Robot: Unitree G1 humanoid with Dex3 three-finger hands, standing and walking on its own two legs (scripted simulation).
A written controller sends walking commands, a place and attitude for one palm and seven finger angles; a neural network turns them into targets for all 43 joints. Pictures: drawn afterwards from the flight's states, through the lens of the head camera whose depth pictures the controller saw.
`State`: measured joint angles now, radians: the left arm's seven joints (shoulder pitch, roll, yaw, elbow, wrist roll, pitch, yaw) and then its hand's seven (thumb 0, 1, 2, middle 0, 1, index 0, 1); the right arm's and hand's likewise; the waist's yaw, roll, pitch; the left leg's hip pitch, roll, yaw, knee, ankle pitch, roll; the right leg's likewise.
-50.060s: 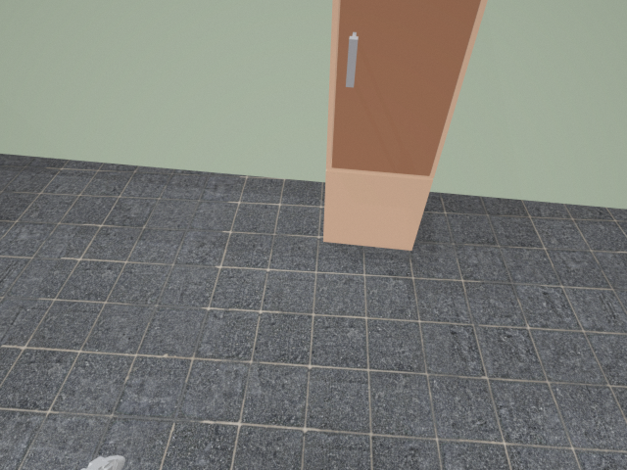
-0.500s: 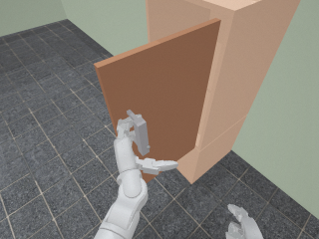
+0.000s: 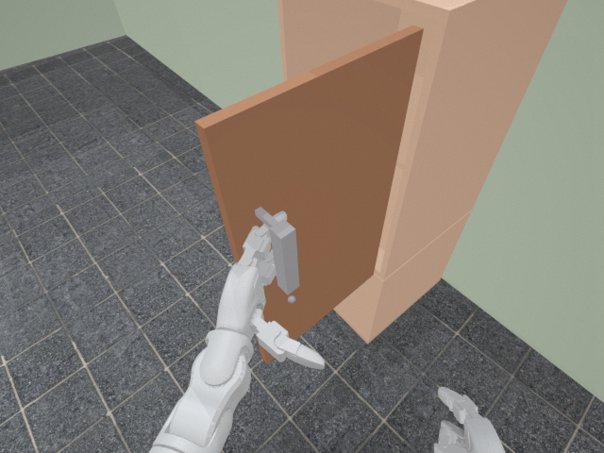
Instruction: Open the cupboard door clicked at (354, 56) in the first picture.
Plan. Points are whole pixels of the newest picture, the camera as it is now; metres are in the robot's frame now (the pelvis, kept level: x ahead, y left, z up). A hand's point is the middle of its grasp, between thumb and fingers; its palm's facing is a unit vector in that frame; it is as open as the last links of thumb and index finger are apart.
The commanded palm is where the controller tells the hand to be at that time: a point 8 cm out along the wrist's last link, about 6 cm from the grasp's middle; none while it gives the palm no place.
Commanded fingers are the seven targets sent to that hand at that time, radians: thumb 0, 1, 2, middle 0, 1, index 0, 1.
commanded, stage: slide the hand sideways off the handle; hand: left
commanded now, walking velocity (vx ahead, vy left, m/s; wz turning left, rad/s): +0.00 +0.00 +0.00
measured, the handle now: (276, 250) +0.36 +0.06 +0.08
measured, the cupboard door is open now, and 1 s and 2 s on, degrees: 92 92 92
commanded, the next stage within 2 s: draw the hand back to the body in 0.96 s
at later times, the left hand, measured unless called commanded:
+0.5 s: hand (261, 322) +0.26 +0.07 +0.08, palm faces -0.08 -1.00 -0.01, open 16.2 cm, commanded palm +0.23 +0.13 +0.08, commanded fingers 0.00 -0.50 0.30 -0.15 -0.30 -0.15 -0.30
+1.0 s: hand (216, 352) +0.22 +0.11 +0.08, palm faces -0.04 -1.00 -0.03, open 16.3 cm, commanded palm +0.20 +0.17 +0.08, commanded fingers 0.00 -0.50 0.30 -0.15 -0.30 -0.15 -0.30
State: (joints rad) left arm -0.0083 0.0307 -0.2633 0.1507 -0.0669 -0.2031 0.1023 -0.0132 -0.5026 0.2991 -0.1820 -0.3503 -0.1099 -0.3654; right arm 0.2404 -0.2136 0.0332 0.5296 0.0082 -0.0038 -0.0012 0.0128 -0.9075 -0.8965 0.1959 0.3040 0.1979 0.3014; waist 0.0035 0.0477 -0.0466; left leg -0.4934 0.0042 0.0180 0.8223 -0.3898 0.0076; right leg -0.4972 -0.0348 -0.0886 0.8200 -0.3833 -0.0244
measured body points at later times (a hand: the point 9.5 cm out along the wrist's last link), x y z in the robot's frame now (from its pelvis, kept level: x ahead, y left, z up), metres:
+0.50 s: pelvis +0.03 -0.01 +0.00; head +0.05 -0.02 +0.45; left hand +0.26 +0.12 +0.08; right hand +0.21 -0.22 -0.08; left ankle +0.02 +0.11 -0.70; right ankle +0.03 -0.11 -0.70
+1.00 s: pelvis +0.03 -0.01 -0.01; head +0.06 -0.03 +0.44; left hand +0.22 +0.17 +0.08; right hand +0.21 -0.24 -0.09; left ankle +0.02 +0.11 -0.70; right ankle +0.03 -0.11 -0.70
